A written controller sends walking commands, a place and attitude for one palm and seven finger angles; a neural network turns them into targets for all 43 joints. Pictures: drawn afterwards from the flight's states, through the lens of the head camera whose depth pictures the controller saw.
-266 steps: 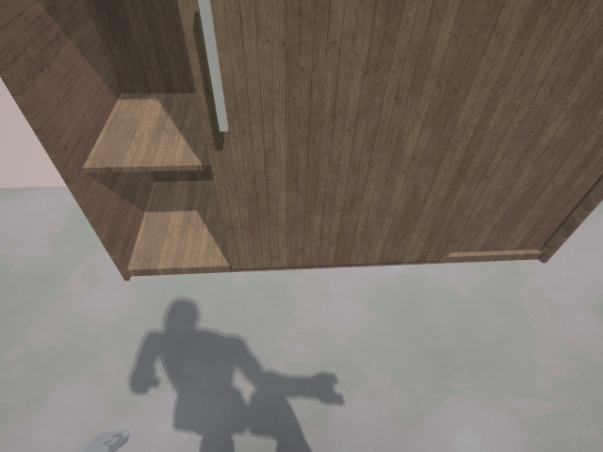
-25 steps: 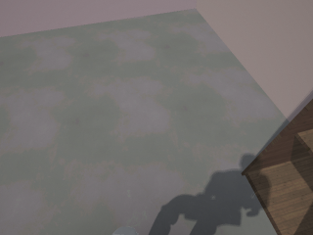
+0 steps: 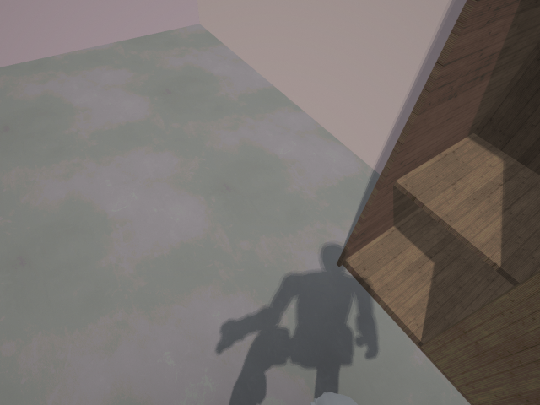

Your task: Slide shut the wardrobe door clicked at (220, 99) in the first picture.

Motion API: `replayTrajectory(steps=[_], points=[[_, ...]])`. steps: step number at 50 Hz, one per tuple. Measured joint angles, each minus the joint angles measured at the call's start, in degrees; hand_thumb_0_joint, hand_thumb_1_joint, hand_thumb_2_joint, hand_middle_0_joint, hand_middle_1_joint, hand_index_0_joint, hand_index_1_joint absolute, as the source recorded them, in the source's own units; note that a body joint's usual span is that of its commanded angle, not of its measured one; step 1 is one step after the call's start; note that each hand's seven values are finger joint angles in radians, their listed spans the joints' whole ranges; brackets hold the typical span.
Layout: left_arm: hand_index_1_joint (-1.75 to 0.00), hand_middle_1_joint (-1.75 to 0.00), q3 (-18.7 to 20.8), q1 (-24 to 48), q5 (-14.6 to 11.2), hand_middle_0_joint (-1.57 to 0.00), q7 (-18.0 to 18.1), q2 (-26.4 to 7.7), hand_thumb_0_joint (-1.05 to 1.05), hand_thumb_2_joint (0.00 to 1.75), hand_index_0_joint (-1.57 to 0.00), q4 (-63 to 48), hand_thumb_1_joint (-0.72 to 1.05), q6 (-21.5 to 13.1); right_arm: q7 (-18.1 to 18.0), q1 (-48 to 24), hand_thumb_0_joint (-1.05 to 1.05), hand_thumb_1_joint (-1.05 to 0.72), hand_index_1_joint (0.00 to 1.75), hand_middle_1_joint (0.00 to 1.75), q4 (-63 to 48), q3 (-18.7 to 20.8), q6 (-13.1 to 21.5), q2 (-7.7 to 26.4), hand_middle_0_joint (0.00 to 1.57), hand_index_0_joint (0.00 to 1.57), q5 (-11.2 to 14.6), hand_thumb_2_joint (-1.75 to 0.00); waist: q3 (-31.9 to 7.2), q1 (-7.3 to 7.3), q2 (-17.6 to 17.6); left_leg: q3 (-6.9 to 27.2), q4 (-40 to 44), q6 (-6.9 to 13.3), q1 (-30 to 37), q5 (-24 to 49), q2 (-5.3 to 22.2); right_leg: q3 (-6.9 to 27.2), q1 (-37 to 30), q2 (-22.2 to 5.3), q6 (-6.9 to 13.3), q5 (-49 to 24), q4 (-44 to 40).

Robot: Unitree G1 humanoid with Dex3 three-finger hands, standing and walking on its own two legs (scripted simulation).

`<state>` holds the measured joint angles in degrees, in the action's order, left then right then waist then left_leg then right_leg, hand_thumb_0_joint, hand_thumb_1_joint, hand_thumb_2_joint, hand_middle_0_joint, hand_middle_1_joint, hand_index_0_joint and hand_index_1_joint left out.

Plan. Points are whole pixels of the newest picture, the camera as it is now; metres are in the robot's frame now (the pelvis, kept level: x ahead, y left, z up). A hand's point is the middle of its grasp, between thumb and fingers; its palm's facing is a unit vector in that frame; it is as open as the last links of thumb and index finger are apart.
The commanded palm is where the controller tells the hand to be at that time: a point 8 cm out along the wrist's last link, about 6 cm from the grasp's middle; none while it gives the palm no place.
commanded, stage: turn to face it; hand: right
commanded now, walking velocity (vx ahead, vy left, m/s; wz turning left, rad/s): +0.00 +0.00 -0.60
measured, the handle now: out of the picture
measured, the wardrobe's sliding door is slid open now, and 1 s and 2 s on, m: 0.41 0.41 0.41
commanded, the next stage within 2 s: take the last steps up to it in 1.36 s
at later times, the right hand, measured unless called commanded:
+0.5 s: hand out of the picture +0.05 -0.28 -0.16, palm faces +0.30 +0.91 -0.27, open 7.4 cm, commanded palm none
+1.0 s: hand out of the picture -0.05 -0.19 -0.15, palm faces +0.58 +0.77 -0.27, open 7.4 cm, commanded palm none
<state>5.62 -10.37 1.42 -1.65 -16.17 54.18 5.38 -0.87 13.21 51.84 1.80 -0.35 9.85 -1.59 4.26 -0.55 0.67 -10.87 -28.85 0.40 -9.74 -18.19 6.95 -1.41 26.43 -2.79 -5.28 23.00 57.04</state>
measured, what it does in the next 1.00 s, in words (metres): steps on the spot, turning right: right foot, then left foot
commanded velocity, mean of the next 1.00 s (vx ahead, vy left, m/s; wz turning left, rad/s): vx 0.00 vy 0.00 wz -0.58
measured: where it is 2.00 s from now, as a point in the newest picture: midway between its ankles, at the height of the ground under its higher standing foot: outside the picture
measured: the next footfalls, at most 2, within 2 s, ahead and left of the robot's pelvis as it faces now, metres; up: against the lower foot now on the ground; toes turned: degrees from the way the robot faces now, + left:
right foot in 0.14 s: +0.02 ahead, -0.15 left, +0.00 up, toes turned -12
left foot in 0.62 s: +0.08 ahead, +0.08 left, +0.00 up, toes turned -20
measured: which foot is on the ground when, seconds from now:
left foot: down 0.00-0.14, up 0.16-0.60, down 0.62-1.00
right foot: up 0.00-0.12, down 0.14-0.62, up 0.64-1.00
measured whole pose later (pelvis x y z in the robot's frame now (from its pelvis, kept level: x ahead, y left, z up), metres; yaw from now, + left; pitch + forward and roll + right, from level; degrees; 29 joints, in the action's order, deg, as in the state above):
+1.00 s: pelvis +0.01 +0.00 +0.00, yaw -36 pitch -1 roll -2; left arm 4.9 -10.6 1.3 -1.7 -15.9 54.8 5.5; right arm -0.9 14.9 51.2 1.7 -0.7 10.4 -1.5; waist 5.1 -0.5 1.1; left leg -14.4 -28.9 0.6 -8.8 -18.4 7.4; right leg -1.5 25.8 -2.6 -4.4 22.6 57.2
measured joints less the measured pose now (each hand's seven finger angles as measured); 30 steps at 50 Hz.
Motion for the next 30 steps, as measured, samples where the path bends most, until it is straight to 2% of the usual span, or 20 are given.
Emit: replayTrajectory(steps=[5,7,8,10,12,15,19,24,28,30], points=[[-0.30,-0.30,-1.08,3.52,-0.43,-0.20,-0.11,0.63,0.00,0.90,-0.19,-1.66,0.91,-0.98,0.20,2.15,0.01,-0.90,0.30,0.30,1.09,0.77,-0.75,2.05,0.20,0.21,-0.27,-0.90,1.65,1.89,-1.78,-3.05,-3.63,-1.76,-1.65,-1.88,2.37,-3.30,-6.18,0.54,1.37,0.38,-13.61],[-0.30,-0.30,-1.56,4.02,-0.43,-0.20,-0.27,0.71,0.00,0.90,-0.20,-2.94,0.91,-2.06,0.30,3.31,0.01,-0.90,0.30,0.30,1.44,1.34,-1.17,3.33,0.20,0.21,0.08,-0.90,1.38,2.14,-2.37,-4.30,-7.71,-2.82,-3.38,-3.81,3.56,-4.44,-10.08,1.11,2.81,-5.61,-22.55],[-0.30,-0.30,-1.59,4.39,-0.37,-0.20,-0.19,1.09,0.00,0.90,-0.20,-3.32,0.91,-2.86,0.40,3.34,0.01,-0.90,0.30,0.30,1.79,1.72,-1.57,4.27,0.20,0.21,0.37,-0.90,1.48,2.03,-3.31,-2.93,-12.51,-3.54,-5.42,-6.03,4.16,-4.31,-9.76,1.93,4.72,-5.61,-22.84],[-0.30,-0.30,-2.13,4.88,-0.68,-0.20,-0.09,1.92,0.00,0.90,-0.20,-3.77,0.91,-3.76,0.18,2.67,0.01,-0.91,0.30,0.30,2.39,2.34,-2.95,5.84,0.20,0.20,0.45,-0.90,2.09,2.70,-4.62,2.20,-23.79,-4.38,-10.06,-11.91,2.90,-3.72,-9.00,2.83,6.89,-4.16,-21.05],[-0.30,-0.30,-2.61,4.66,-0.62,-0.20,0.34,2.50,0.00,0.90,-0.20,-4.02,0.91,-4.12,0.01,2.11,0.01,-0.91,0.30,0.30,2.74,2.83,-3.65,6.51,0.20,0.20,0.43,-0.90,1.87,2.83,-4.51,4.81,-31.88,-4.92,-13.78,-12.07,1.24,-2.81,-9.59,2.87,7.46,-4.29,-22.08],[-0.30,-0.30,-2.98,3.94,-0.46,-0.20,0.99,2.97,0.00,0.90,-0.20,-4.01,0.91,-4.06,0.40,0.56,0.01,-0.91,0.30,0.30,2.37,3.06,-3.57,6.63,0.20,0.20,0.47,-0.90,1.56,2.30,-3.55,7.33,-36.71,-5.37,-17.25,-7.61,0.00,-0.87,-11.00,3.38,7.53,-6.51,-25.56],[-0.30,-0.30,-3.19,2.66,-0.37,-0.20,1.08,3.38,0.00,0.90,-0.20,-3.42,0.90,-3.80,0.68,-1.50,0.01,-0.91,0.30,0.30,0.69,2.83,-2.97,6.06,0.20,0.20,0.53,-0.90,0.80,1.58,-2.34,9.73,-34.45,-5.87,-18.53,-4.21,-0.67,1.46,-11.95,4.44,7.88,-8.66,-28.77],[-0.30,-0.30,-2.99,0.44,-0.14,-0.21,0.90,4.03,0.00,0.90,-0.20,-2.76,0.90,-3.49,0.51,-4.32,0.01,-0.91,0.30,0.30,-1.02,2.48,-2.81,5.02,0.20,0.20,0.67,-0.90,-0.17,0.04,-1.38,11.27,-26.84,-5.98,-16.53,-5.05,-2.03,4.47,-11.50,5.83,7.50,-9.64,-29.61],[-0.30,-0.30,-2.46,-1.25,0.04,-0.21,0.91,3.81,0.00,0.90,-0.20,-2.15,0.90,-3.04,0.35,-6.32,0.01,-0.91,0.30,0.30,-2.42,1.83,-2.31,3.71,0.20,0.20,1.03,-0.90,-0.46,-1.36,0.01,11.41,-17.88,-5.37,-12.78,-6.15,-4.05,7.06,-10.19,6.67,6.49,-9.44,-28.24],[-0.30,-0.30,-2.05,-2.04,-0.04,-0.21,0.93,3.37,0.00,0.90,-0.20,-1.79,0.90,-2.72,0.33,-6.79,0.01,-0.91,0.30,0.30,-3.22,1.35,-1.66,2.97,0.20,0.20,1.25,-0.90,-0.69,-1.79,0.90,11.02,-10.58,-5.00,-9.50,-3.27,-5.14,8.39,-9.10,7.15,5.68,-8.85,-26.58]])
